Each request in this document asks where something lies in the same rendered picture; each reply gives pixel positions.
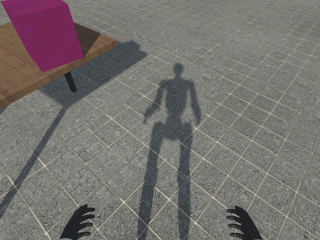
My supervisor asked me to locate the carton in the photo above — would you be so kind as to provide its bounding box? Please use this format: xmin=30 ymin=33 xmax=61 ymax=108
xmin=1 ymin=0 xmax=84 ymax=72

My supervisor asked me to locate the left robot hand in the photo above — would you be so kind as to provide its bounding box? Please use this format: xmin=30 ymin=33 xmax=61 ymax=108
xmin=59 ymin=204 xmax=96 ymax=240

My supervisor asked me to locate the table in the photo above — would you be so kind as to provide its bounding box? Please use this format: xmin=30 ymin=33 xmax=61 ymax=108
xmin=0 ymin=22 xmax=118 ymax=109

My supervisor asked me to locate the right robot hand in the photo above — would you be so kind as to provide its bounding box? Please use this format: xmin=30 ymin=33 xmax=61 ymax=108
xmin=226 ymin=206 xmax=263 ymax=240

